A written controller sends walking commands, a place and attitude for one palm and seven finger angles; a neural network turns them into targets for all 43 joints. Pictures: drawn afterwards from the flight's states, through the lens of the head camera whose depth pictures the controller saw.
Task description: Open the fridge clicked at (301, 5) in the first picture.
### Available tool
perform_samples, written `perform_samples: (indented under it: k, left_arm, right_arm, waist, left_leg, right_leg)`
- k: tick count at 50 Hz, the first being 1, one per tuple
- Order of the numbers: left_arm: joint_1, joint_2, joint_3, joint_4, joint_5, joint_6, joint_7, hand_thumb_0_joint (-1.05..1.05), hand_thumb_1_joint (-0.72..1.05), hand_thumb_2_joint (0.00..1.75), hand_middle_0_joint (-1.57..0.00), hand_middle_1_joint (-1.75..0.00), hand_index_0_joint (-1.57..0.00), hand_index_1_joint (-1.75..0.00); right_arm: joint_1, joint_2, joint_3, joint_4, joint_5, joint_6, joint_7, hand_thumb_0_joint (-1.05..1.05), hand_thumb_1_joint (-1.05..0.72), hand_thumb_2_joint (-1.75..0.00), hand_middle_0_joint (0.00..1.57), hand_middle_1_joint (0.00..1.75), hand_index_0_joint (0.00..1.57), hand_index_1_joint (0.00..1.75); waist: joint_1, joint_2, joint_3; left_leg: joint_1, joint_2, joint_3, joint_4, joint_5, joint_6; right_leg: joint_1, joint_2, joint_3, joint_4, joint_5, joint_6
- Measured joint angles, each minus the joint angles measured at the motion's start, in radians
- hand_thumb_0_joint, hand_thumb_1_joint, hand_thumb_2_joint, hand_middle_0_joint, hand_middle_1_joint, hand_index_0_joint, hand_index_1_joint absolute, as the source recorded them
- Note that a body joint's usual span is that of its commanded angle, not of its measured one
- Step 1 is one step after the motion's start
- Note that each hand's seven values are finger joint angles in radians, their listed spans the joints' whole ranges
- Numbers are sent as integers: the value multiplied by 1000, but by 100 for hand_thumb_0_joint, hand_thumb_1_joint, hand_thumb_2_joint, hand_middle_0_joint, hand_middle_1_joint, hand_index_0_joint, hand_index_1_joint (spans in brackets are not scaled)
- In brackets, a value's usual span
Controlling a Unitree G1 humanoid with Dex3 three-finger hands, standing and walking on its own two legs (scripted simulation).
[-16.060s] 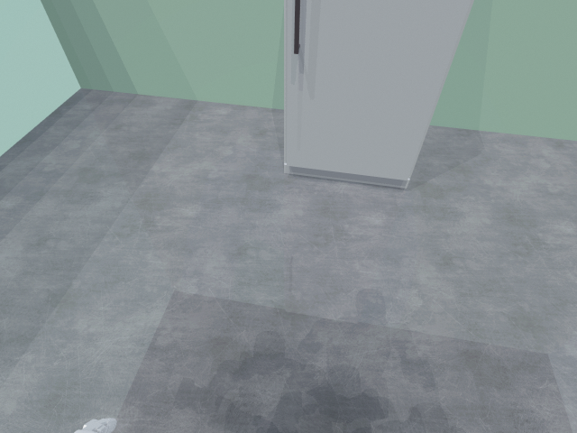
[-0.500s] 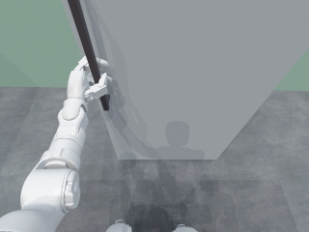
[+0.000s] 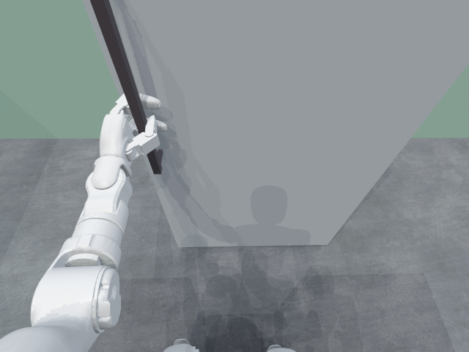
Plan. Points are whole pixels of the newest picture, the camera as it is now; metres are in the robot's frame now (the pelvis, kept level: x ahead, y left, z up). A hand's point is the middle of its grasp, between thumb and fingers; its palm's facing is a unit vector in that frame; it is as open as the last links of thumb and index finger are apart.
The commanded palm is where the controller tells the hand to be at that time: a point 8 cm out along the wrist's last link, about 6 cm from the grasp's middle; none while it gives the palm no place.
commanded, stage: grip the handle and tug to test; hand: left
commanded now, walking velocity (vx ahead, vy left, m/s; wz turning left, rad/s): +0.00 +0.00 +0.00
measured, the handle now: (137, 96) +0.51 +0.15 +0.14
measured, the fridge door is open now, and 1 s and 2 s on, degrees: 0 12 42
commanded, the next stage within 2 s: pull the door a little, standing still in 0.22 s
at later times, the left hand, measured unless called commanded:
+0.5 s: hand (152, 140) +0.45 +0.12 +0.10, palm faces -0.04 -1.00 +0.01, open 5.4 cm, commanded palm +0.40 +0.18 +0.10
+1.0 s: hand (155, 193) +0.34 +0.11 +0.10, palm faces -0.10 -0.98 -0.15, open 5.5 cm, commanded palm +0.32 +0.16 +0.10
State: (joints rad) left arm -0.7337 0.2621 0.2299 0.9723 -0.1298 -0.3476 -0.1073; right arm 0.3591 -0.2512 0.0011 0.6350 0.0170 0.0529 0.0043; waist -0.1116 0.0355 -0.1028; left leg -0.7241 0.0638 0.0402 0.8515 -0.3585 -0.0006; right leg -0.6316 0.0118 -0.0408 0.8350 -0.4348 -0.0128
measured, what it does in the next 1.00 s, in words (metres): stands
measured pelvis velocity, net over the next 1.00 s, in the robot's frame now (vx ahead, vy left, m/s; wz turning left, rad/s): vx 0.05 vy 0.01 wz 0.01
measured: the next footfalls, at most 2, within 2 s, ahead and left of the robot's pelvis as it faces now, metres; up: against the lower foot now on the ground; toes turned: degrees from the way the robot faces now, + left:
left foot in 1.82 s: -0.06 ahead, +0.03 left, -0.01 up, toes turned +19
right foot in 1.98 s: +0.04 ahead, -0.34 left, +0.00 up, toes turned +30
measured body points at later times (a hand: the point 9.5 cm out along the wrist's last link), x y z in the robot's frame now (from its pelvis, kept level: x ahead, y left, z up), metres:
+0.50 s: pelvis +0.03 +0.00 +0.01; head +0.08 +0.00 +0.45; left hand +0.45 +0.18 +0.10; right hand +0.11 -0.25 -0.11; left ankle +0.03 +0.12 -0.70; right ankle -0.02 -0.11 -0.70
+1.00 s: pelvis +0.05 +0.01 +0.04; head +0.07 -0.01 +0.48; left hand +0.34 +0.16 +0.11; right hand +0.20 -0.23 -0.07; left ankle +0.03 +0.12 -0.70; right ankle -0.02 -0.11 -0.69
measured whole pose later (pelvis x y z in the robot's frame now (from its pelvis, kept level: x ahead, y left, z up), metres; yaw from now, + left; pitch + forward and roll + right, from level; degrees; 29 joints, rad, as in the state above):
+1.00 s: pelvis +0.05 +0.01 +0.04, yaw +0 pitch +4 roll -1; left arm 0.01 0.16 -0.09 0.12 -0.05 -0.13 0.01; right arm 0.20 -0.22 0.02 0.56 0.01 0.12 -0.09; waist -0.03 0.06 -0.03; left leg -0.32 0.03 0.05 0.57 -0.31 0.01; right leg -0.25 -0.01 -0.04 0.59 -0.34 0.02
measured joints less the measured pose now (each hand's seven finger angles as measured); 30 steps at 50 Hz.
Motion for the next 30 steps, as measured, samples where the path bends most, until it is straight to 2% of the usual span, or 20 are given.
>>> perform_samples:
  k: [16,24,30]
  left_arm:
    - [202,-31,-22,-258,-29,76,-12,2,80,80,-37,-140,-37,-137]
    - [189,-64,-63,-269,-21,85,13,2,79,82,-37,-140,-37,-136]
    - [247,-67,-68,-336,-30,110,27,2,80,81,-33,-140,-35,-136]
  right_arm:
    - [-12,2,-6,-45,9,12,6,1,-91,-90,20,30,20,30]
    - [-38,3,-12,-33,3,4,11,1,-91,-90,20,30,20,30]
    - [-43,11,-10,-53,3,6,23,1,-91,-90,20,30,20,30]
  waist:
    - [16,-4,-11]
    - [40,-4,-13]
    - [38,-2,-21]
  left_leg:
    - [86,1,24,-49,-20,1]
    - [81,-10,7,-42,-27,2]
    - [100,-9,18,-54,-29,3]
  right_leg:
    - [79,1,24,-54,-8,5]
    - [86,-7,6,-54,-18,7]
    - [98,-7,18,-63,-18,9]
